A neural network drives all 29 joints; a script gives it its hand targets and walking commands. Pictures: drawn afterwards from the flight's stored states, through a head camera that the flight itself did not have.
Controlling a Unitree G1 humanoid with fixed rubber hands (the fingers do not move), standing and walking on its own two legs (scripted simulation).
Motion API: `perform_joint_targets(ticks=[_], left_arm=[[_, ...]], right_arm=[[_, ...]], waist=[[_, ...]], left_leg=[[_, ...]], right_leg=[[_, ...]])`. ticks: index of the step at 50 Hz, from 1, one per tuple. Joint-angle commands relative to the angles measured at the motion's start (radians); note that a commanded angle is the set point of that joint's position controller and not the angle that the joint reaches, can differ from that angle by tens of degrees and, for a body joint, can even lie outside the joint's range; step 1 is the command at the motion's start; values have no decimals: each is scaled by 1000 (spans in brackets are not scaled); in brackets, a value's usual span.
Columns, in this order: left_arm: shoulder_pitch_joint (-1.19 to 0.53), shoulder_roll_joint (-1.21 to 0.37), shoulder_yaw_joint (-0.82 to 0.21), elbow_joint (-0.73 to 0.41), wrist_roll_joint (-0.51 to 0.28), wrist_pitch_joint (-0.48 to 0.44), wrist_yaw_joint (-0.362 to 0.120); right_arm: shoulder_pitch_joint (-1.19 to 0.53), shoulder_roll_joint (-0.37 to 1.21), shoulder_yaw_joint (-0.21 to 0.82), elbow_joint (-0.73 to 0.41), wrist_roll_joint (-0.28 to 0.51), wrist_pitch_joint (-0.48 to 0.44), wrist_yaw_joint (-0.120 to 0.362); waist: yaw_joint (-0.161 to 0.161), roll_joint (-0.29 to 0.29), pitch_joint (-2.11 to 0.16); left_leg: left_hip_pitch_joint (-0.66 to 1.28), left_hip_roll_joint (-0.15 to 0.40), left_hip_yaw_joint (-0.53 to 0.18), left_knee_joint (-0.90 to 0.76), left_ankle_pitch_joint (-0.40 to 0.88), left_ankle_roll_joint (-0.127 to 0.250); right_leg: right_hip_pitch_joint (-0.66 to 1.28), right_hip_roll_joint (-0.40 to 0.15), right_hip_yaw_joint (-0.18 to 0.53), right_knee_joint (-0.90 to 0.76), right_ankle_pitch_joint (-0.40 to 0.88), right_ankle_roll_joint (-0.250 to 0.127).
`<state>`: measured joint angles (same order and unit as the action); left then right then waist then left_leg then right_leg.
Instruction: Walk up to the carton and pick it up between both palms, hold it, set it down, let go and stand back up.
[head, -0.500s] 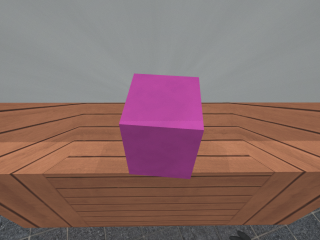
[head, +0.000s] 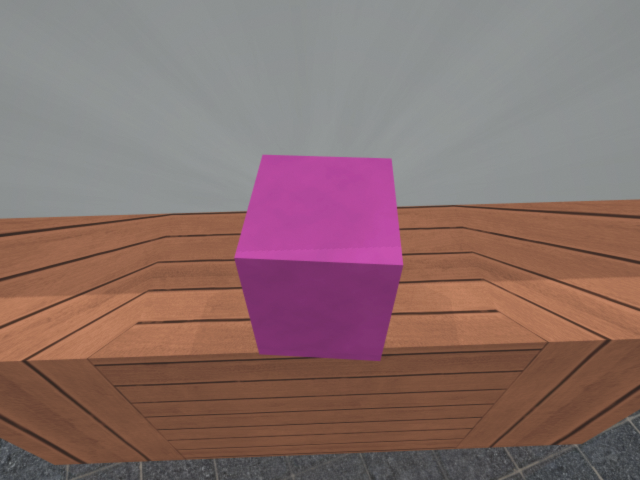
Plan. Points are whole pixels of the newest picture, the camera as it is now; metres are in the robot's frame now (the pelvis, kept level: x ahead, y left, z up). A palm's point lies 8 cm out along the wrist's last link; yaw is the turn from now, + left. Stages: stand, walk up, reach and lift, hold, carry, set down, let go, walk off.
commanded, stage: stand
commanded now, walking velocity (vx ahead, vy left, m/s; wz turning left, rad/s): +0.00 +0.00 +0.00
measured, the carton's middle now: (322, 260) +0.44 +0.01 -0.01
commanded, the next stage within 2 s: walk up in 0.30 s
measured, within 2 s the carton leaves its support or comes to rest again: neither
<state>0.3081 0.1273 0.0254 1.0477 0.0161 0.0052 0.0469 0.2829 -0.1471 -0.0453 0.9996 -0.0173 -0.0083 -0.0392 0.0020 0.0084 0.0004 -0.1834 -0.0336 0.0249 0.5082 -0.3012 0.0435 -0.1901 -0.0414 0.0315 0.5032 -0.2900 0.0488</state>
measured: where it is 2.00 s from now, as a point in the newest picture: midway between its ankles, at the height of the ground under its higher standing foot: outside the picture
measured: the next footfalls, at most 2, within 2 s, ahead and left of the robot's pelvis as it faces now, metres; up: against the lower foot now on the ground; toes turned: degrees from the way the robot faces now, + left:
left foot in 0.78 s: +0.09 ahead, +0.19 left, +0.00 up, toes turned +5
right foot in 1.12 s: +0.24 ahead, -0.02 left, +0.00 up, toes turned -6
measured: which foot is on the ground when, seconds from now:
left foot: down 0.00-0.58, up 0.60-0.76, down 0.78-1.00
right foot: down 0.00-0.78, up 0.80-1.00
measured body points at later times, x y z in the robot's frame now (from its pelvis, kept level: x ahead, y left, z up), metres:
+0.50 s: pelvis -0.01 +0.00 +0.00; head +0.00 +0.00 +0.45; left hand -0.02 +0.20 -0.16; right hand -0.02 -0.21 -0.16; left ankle -0.02 +0.09 -0.74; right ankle -0.01 -0.15 -0.74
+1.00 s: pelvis +0.09 +0.07 +0.00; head +0.09 +0.08 +0.45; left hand +0.14 +0.30 -0.15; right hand +0.01 -0.14 -0.15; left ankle +0.05 +0.19 -0.74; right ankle +0.11 -0.05 -0.67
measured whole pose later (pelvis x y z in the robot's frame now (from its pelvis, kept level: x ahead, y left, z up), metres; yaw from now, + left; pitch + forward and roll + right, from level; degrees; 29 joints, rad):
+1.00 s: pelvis +0.09 +0.07 +0.00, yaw +0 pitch +0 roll +0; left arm 0.27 0.18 0.06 1.04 0.03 -0.02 -0.01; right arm 0.48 -0.13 -0.02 1.10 -0.03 -0.07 -0.02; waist -0.05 -0.01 -0.01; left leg -0.14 0.04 0.07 0.45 -0.31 0.00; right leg -0.50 -0.06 -0.08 1.00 -0.33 0.03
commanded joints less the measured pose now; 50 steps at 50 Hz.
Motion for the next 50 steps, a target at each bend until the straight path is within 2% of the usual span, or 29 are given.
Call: perform_joint_targets(ticks=[1,3,4,10,13,14,15,16,17,20,22,24,25,26,27,28,30,31,34,36,37,39,40,41,42,44,46,47,50], left_arm=[[83,93,14,26,2,-3,4],[66,43,4,15,1,0,1],[66,48,-2,28,-4,-8,-2],[78,79,10,67,4,-4,4],[30,29,-1,65,-2,-2,-3],[62,38,-2,58,-4,-10,4],[56,32,-2,83,-6,-3,4],[82,47,1,100,-6,-1,5],[61,41,-6,80,-4,-9,10],[55,31,-8,103,-1,-10,8],[83,25,-19,116,-6,-19,5],[54,51,-3,111,-8,-17,6],[-9,186,43,41,-16,-3,23],[172,114,23,90,11,-8,1],[149,154,37,79,29,9,-1],[163,170,47,72,29,17,7],[273,241,75,103,30,7,21],[263,231,79,111,25,5,26],[167,165,64,87,24,-18,21],[-22,148,46,38,-7,-24,9],[-45,164,50,43,-8,-20,8],[12,118,46,42,14,-22,3],[68,60,32,9,16,-25,-9],[105,33,27,-2,16,-26,-21],[73,57,40,-17,10,-21,-32],[-53,117,51,-33,34,-26,-54],[11,62,44,-11,23,-34,-57],[45,25,21,-36,11,-42,-64],[51,15,10,-13,-9,-24,-51]], right_arm=[[66,-60,-10,-3,7,-2,5],[84,-78,-9,27,2,1,1],[87,-97,-22,27,9,-1,0],[41,-62,-1,43,6,-8,-4],[94,-50,3,81,7,-2,-4],[97,-54,1,80,-2,-6,-9],[90,-52,4,75,-3,-10,-5],[88,-37,9,79,-3,-7,-3],[110,-85,-3,81,0,-10,-6],[90,-35,5,92,0,-3,-2],[96,-82,-3,95,7,-15,-4],[94,-17,12,106,11,-14,-5],[28,-149,-24,48,10,-13,-19],[199,-138,-25,110,4,-6,5],[157,-134,-22,106,-12,20,8],[47,-136,-30,49,-20,34,21],[-63,-65,-26,-16,-33,19,39],[-68,-40,-21,-30,-27,11,39],[-70,-79,-44,-67,-21,-11,69],[100,-11,-20,-30,-11,-36,76],[218,-9,-20,22,-9,-46,66],[374,-122,-41,99,-18,-54,38],[428,-210,-57,100,-13,-50,27],[371,-255,-53,55,-9,-42,21],[302,-283,-67,45,-21,-31,22],[257,-232,-54,40,-24,-52,31],[170,-157,-22,32,-20,-76,24],[131,-83,12,36,-5,-77,18],[116,-52,33,70,-3,-82,7]], waist=[[-7,-30,81],[-1,53,121],[-16,-36,66],[13,-54,144],[-13,-26,109],[3,74,89],[-17,-27,98],[-2,-37,106],[-9,45,49],[-16,-78,95],[-13,-14,28],[-6,-61,79],[5,16,199],[9,60,-106],[20,112,26],[61,78,106],[129,-187,181],[129,-308,201],[52,-193,124],[-88,-329,149],[-144,-290,157],[-184,69,98],[-165,324,45],[-116,352,61],[-111,353,64],[-128,77,190],[-46,63,148],[20,122,141],[43,135,145]], left_leg=[[-34,100,-104,-142,95,22],[-62,94,-95,-148,151,16],[-45,87,-89,-132,125,17],[-89,103,-106,-162,68,19],[-70,81,-95,-170,32,8],[-18,94,-88,-165,94,7],[-24,111,-132,-189,112,19],[-23,110,-124,-177,131,18],[-11,100,-116,-175,149,17],[-25,105,-103,-161,159,24],[53,94,-82,-150,174,13],[-24,111,-105,-153,245,11],[-72,165,-111,29,818,3],[25,115,-95,-76,-364,26],[-137,93,-111,-68,-577,27],[-313,73,-74,-3,-552,7],[-501,22,38,374,-241,-42],[-545,78,18,427,-164,-44],[-350,110,-30,400,-127,-49],[14,73,31,118,-101,-62],[89,16,95,5,-6,-76],[245,77,47,-77,-1,-88],[223,303,-292,-226,-288,-47],[133,458,-472,-337,-368,14],[38,498,-635,-436,-595,110],[-32,493,-620,-387,-362,127],[22,432,-352,-293,185,104],[-22,308,-191,-254,346,80],[-138,192,-5,-177,720,71]], right_leg=[[-35,-16,16,-76,136,-28],[-42,-26,14,-74,163,-25],[-21,-28,24,-95,158,-34],[-11,-34,32,-111,152,-28],[-18,-20,25,-106,117,-36],[-36,-39,35,-103,157,-34],[-56,-25,21,-87,150,-36],[-44,-27,27,-100,146,-36],[-11,-38,29,-92,164,-42],[-12,-42,36,-116,180,-35],[-20,-45,39,-120,180,-37],[11,-42,32,-102,219,-40],[-88,-60,-23,60,457,-13],[-27,-95,29,-33,-333,-66],[-84,-109,90,-25,-526,-76],[-48,-173,173,-86,-568,-93],[26,-436,521,-329,-603,-202],[51,-480,560,-344,-505,-236],[-72,-340,351,-373,-337,-149],[-347,-123,51,-249,-226,-45],[-359,-57,-25,-126,-266,-50],[-407,-21,-106,202,-240,-58],[-500,6,-125,413,-369,-33],[-491,-19,-84,548,-332,-30],[-519,-32,-53,636,-287,-26],[-562,-85,-18,736,-109,-18],[-518,-101,-28,648,-27,-10],[-407,-85,-28,535,-44,-17],[-191,2,-85,290,26,-33]])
